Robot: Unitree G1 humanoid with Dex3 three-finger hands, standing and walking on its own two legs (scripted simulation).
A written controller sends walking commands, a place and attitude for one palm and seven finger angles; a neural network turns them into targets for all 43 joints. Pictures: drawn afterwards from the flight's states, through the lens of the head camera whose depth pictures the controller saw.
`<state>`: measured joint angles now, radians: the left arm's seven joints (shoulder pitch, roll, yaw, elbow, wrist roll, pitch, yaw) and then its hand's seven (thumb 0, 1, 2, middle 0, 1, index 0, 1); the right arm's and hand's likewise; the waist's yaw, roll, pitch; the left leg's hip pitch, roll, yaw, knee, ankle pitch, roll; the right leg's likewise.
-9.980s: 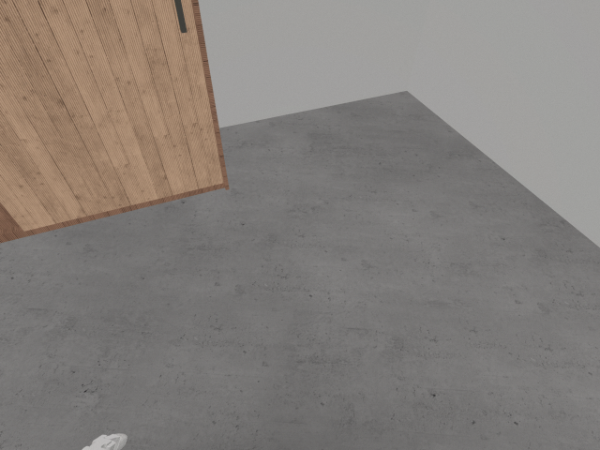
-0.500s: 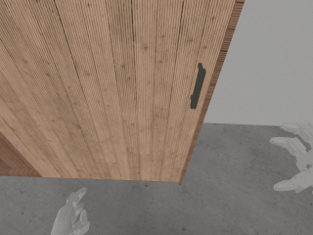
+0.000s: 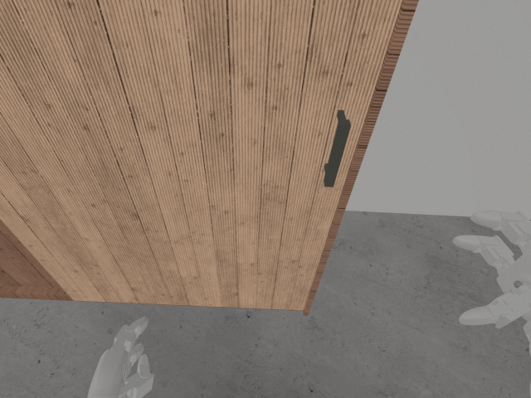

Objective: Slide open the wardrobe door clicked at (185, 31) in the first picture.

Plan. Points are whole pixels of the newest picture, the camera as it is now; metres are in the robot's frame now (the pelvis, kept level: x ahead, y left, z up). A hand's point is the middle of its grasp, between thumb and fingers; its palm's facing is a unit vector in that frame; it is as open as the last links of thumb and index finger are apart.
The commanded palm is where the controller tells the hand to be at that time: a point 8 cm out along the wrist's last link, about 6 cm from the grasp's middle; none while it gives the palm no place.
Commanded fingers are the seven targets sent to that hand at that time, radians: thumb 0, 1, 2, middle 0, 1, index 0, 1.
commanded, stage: move the hooked fingers beside the handle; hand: right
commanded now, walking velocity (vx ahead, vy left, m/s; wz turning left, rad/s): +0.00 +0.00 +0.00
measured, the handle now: (334, 149) +0.54 -0.11 +0.09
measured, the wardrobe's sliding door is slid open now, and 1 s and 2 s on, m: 0.00 0.00 0.00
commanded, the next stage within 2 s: none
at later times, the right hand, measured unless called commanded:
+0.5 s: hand (444, 235) +0.33 -0.24 +0.11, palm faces +0.02 +1.00 -0.01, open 14.0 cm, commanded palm +0.31 -0.29 +0.11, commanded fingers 0.00 0.50 -0.30 0.30 1.20 0.30 1.20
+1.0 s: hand (409, 201) +0.40 -0.21 +0.10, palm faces +0.01 +1.00 +0.00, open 14.0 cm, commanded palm +0.38 -0.27 +0.10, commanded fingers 0.00 0.50 -0.30 0.30 1.20 0.30 1.20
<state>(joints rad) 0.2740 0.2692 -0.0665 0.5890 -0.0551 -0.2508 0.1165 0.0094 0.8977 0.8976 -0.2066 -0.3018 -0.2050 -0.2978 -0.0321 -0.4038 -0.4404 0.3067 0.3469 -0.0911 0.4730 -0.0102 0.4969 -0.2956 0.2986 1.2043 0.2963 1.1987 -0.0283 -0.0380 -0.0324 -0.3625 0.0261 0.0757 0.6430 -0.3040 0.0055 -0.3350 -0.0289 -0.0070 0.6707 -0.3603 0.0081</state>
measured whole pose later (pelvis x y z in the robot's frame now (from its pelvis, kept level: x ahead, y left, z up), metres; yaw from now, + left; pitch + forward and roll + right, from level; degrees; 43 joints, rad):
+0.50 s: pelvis +0.00 +0.00 +0.00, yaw +0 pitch +3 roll +0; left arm 0.28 0.27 -0.07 0.60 -0.05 -0.22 0.11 0.01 0.90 0.90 -0.21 -0.30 -0.21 -0.30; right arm -0.25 -0.38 -0.37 0.48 0.28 -0.10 0.40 -0.01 0.50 -0.30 0.30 1.20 0.30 1.20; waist 0.00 -0.03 -0.03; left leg -0.41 0.03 0.07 0.66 -0.30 0.01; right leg -0.37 -0.02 -0.02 0.67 -0.35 0.01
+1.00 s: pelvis +0.00 +0.00 +0.00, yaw +1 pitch +6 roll +0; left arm 0.32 0.28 -0.05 0.62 -0.05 -0.12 0.09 0.01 0.90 0.90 -0.21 -0.30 -0.20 -0.30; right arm -0.49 -0.39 -0.35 0.74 0.22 -0.18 0.33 -0.01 0.50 -0.30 0.30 1.20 0.30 1.20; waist 0.04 -0.02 -0.04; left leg -0.49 0.02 0.06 0.68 -0.31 0.01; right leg -0.44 -0.03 -0.02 0.70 -0.37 0.01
